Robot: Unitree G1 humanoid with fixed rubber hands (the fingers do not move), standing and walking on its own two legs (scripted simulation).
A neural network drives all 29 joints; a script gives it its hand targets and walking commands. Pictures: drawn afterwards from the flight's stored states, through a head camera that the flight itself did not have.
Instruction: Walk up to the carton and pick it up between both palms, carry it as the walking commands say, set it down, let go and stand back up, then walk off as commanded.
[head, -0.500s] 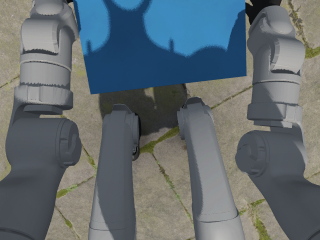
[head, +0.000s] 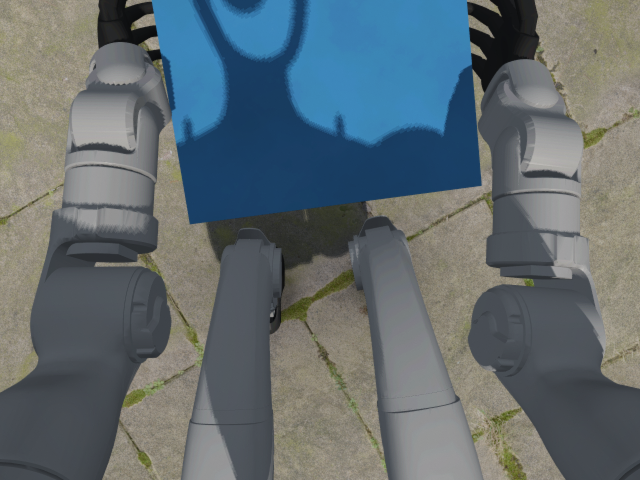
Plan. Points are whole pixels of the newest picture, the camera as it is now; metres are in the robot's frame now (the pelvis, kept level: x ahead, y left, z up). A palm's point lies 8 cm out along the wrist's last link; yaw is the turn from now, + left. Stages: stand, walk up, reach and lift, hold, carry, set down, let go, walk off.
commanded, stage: reach and lift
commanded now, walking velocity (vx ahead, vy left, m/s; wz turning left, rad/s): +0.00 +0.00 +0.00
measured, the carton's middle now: (315, 93) +0.50 -0.02 -0.21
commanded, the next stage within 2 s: none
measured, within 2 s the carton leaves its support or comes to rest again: neither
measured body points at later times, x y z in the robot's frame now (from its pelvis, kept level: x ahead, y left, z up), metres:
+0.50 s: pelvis +0.00 +0.00 +0.06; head +0.28 -0.01 +0.41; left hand +0.50 +0.17 -0.02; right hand +0.47 -0.21 -0.01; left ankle +0.14 +0.11 -0.54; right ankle +0.16 -0.15 -0.54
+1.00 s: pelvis +0.02 +0.00 +0.12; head +0.26 +0.00 +0.49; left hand +0.48 +0.17 +0.05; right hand +0.45 -0.20 +0.05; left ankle +0.14 +0.11 -0.54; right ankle +0.16 -0.15 -0.54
